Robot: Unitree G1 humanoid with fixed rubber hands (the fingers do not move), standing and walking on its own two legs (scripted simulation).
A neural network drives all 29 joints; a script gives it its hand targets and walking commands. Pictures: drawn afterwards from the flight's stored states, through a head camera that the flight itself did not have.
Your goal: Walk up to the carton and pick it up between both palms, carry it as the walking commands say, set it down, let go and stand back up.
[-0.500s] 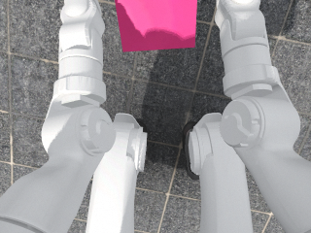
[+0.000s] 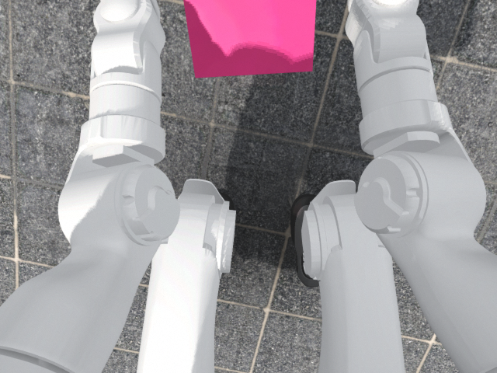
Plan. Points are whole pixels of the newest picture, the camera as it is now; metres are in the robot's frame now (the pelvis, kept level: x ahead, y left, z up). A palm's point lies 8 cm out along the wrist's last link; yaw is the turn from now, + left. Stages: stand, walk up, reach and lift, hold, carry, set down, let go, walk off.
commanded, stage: set down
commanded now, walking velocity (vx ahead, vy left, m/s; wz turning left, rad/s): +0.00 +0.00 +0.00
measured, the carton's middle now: out of the picture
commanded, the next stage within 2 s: let go in 1.88 s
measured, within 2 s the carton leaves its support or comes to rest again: rests again in 0.28 s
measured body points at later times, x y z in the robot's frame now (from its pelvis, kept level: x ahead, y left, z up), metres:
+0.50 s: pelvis -0.02 +0.00 -0.02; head +0.34 -0.01 +0.24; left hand +0.52 +0.16 -0.19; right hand +0.53 -0.15 -0.19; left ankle +0.09 +0.11 -0.34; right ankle +0.08 -0.10 -0.34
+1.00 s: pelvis -0.02 +0.00 +0.06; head +0.32 -0.01 +0.34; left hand +0.53 +0.16 -0.08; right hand +0.55 -0.14 -0.08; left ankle +0.09 +0.11 -0.34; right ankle +0.08 -0.10 -0.34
